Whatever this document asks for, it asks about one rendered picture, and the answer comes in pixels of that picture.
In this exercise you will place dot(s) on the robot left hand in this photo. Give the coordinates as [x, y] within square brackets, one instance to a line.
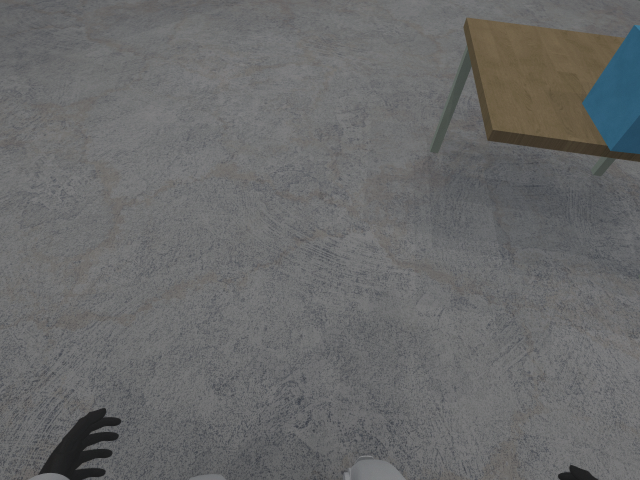
[69, 454]

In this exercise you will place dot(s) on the table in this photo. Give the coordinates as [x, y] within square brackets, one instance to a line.
[531, 82]

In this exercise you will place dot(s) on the robot right thigh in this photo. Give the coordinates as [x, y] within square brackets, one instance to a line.
[372, 469]

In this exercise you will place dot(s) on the carton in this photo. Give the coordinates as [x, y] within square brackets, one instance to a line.
[613, 103]

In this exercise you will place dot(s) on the robot right shin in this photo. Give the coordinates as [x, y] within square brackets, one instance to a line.
[363, 458]

